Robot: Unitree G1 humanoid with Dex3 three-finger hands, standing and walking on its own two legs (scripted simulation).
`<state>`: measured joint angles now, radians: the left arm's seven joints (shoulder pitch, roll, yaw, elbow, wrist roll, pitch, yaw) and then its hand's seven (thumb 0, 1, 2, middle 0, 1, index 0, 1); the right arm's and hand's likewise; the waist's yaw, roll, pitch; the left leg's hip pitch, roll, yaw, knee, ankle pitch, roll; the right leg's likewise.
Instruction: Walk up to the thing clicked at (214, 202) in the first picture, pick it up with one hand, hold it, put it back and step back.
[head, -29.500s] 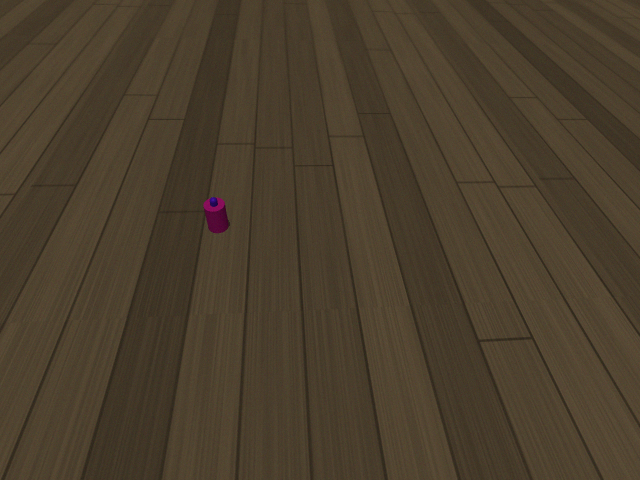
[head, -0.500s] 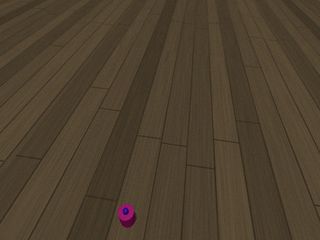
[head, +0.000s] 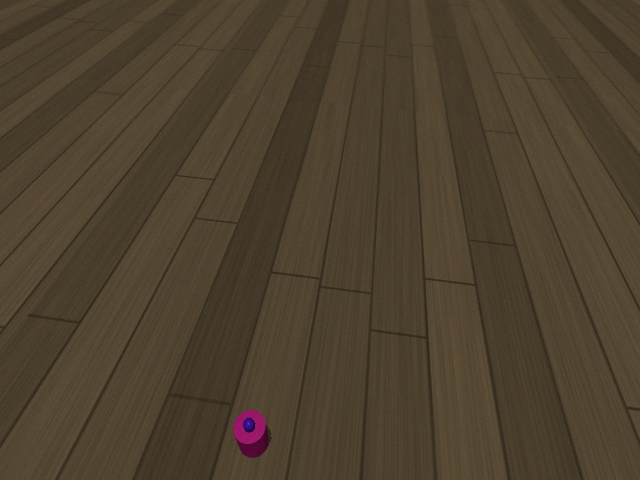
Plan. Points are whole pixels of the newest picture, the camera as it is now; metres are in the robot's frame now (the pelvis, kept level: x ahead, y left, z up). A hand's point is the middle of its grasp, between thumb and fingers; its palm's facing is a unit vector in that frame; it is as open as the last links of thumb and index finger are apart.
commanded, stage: stand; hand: left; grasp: from the side
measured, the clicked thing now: (251, 432) +0.41 +0.17 -0.70
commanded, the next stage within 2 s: step back in 0.40 s
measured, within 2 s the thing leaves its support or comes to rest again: neither
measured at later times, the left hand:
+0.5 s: hand out of the picture +0.08 +0.26 -0.16, palm faces +0.02 -0.94 -0.35, open 7.4 cm
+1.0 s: hand out of the picture +0.04 +0.32 -0.18, palm faces -0.08 -0.93 -0.36, open 7.4 cm
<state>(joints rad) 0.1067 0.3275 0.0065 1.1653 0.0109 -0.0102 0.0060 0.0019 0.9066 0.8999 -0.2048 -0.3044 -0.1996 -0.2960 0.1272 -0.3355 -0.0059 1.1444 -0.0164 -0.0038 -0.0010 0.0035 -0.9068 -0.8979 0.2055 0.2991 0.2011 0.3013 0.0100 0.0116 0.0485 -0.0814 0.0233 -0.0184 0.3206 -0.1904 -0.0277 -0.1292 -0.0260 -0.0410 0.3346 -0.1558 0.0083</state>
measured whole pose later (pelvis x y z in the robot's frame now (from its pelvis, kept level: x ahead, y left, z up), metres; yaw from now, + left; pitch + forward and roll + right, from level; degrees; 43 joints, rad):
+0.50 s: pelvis -0.01 +0.00 -0.01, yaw +0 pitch -2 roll +0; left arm 0.09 0.34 0.04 1.09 -0.01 0.00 0.00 0.00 0.91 0.90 -0.21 -0.30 -0.20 -0.30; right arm 0.10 -0.36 -0.02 1.09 0.00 0.02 0.01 0.00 -0.91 -0.90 0.21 0.30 0.20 0.30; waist 0.00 0.02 0.10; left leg -0.20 0.03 -0.03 0.50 -0.24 -0.01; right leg -0.20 -0.02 -0.04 0.41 -0.18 0.00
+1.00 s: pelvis -0.08 +0.06 -0.02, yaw -3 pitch -1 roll -1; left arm 0.09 0.39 0.06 0.89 0.01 0.07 0.03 0.00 0.91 0.90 -0.20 -0.30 -0.20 -0.30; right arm 0.15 -0.34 -0.04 0.88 -0.02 0.02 -0.02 0.00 -0.90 -0.90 0.21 0.30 0.20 0.30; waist -0.02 -0.03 0.21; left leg -0.30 -0.02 0.04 0.60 -0.28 0.07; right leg -0.38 0.08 0.13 1.00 -0.51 0.02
